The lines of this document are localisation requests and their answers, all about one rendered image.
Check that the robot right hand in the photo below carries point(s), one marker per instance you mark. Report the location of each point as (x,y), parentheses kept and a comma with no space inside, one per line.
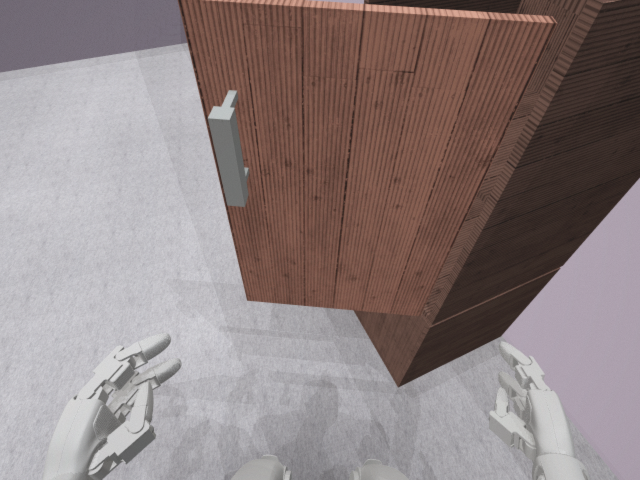
(534,402)

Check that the cupboard door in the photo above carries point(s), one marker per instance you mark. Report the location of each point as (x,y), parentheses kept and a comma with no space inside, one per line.
(368,131)

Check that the robot left hand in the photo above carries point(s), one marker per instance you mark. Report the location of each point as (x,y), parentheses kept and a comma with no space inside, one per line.
(75,451)

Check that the left robot thigh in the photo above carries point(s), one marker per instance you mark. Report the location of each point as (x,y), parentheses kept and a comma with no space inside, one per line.
(263,469)

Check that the robot right forearm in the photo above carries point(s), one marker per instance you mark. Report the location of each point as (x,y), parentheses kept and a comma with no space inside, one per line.
(555,466)

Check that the right robot shin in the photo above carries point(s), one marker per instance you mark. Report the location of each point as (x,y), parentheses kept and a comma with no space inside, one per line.
(372,461)

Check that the handle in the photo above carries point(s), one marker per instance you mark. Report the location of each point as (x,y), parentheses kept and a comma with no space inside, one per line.
(225,135)

